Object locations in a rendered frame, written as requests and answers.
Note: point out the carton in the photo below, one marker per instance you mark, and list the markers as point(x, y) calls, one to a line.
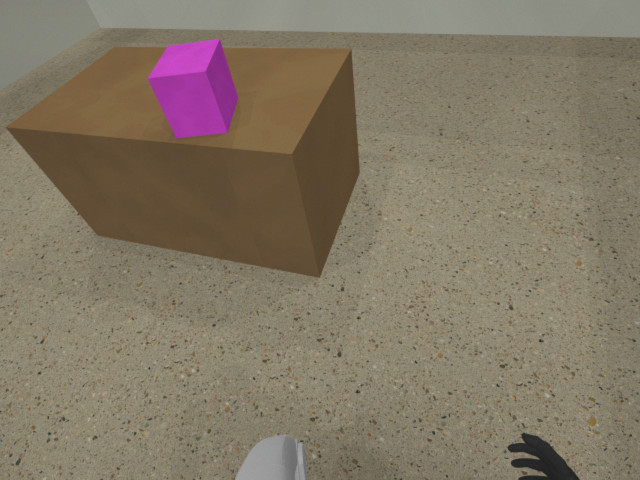
point(194, 87)

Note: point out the right robot hand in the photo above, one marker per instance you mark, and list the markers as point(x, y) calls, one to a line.
point(550, 463)

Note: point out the robot left thigh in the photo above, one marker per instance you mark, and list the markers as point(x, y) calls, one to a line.
point(275, 458)

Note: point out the pedestal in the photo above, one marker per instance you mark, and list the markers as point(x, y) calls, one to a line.
point(271, 192)

